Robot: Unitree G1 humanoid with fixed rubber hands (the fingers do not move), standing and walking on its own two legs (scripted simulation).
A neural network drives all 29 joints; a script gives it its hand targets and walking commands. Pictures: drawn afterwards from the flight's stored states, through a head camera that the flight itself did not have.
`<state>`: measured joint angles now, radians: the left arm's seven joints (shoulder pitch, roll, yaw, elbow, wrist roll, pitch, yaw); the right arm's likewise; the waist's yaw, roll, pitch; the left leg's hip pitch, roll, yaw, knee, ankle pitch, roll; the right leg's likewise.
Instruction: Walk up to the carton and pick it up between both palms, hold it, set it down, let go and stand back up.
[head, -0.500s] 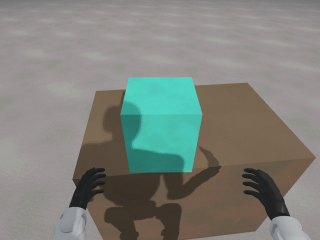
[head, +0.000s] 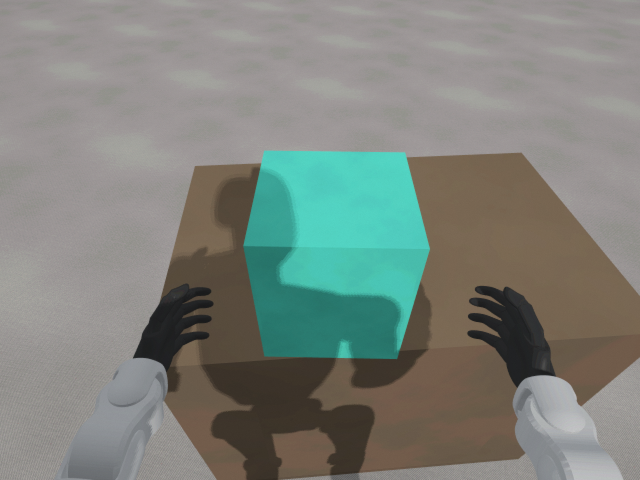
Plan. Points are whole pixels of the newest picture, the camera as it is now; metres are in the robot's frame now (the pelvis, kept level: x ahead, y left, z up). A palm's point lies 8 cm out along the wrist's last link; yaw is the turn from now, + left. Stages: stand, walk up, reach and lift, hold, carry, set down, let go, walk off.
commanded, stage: reach and lift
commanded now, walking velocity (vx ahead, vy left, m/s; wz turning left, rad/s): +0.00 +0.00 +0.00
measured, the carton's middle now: (332, 257) +0.43 +0.01 +0.04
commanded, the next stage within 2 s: none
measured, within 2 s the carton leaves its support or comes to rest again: neither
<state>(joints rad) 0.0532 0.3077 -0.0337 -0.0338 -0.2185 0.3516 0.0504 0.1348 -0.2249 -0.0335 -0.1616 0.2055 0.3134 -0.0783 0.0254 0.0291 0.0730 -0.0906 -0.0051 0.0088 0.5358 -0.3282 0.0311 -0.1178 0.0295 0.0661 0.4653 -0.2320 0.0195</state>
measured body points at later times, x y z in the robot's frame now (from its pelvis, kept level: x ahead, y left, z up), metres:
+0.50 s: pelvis -0.01 +0.00 +0.00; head -0.02 +0.00 +0.45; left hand +0.32 +0.21 +0.15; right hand +0.33 -0.18 +0.13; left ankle -0.02 +0.09 -0.74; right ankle +0.02 -0.14 -0.74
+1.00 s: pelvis -0.01 +0.00 +0.00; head -0.02 +0.01 +0.45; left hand +0.39 +0.24 +0.18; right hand +0.40 -0.16 +0.17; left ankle -0.02 +0.09 -0.74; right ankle +0.02 -0.14 -0.74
